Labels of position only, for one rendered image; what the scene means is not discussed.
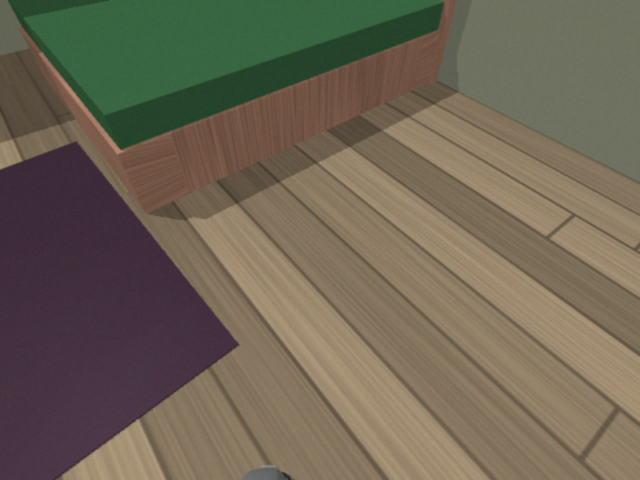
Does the bed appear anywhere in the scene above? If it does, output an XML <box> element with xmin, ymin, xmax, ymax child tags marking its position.
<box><xmin>8</xmin><ymin>0</ymin><xmax>457</xmax><ymax>214</ymax></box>

